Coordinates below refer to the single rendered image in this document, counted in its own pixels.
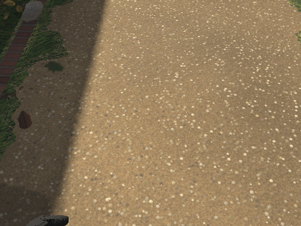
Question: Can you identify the left robot hand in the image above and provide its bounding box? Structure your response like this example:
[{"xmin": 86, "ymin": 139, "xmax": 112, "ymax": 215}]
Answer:
[{"xmin": 26, "ymin": 215, "xmax": 69, "ymax": 226}]

